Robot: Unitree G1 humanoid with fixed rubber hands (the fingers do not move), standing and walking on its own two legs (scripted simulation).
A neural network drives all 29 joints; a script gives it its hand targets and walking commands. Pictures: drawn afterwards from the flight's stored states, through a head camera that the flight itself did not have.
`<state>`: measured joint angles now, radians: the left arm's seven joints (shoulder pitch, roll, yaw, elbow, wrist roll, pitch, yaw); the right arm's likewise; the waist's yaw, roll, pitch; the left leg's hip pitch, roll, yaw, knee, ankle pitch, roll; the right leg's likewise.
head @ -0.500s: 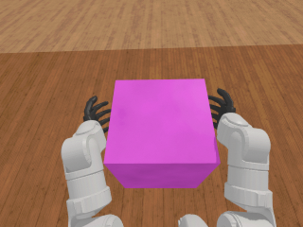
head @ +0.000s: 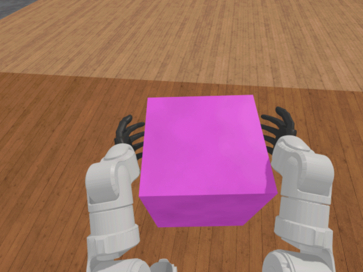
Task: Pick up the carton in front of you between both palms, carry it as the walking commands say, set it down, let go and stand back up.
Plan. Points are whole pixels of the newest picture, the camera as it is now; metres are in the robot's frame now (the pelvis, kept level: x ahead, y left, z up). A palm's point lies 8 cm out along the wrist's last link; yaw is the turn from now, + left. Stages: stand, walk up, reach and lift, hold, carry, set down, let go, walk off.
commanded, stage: carry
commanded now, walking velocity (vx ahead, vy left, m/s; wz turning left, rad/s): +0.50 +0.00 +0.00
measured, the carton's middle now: (200, 168) +0.35 +0.01 +0.06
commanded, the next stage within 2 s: none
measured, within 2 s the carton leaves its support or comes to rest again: neither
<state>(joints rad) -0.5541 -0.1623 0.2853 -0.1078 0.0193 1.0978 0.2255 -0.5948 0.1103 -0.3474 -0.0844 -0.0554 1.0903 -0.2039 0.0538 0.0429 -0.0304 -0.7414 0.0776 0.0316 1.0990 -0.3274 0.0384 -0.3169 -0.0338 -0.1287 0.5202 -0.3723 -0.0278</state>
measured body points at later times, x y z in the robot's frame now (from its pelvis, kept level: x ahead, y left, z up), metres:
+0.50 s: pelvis +0.28 +0.04 +0.03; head +0.30 +0.05 +0.48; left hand +0.65 +0.19 +0.16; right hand +0.63 -0.12 +0.18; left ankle +0.22 +0.13 -0.71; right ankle +0.41 -0.08 -0.64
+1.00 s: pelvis +0.58 +0.06 +0.05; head +0.59 +0.07 +0.50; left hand +0.94 +0.21 +0.20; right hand +0.94 -0.11 +0.21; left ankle +0.75 +0.16 -0.64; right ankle +0.48 -0.06 -0.68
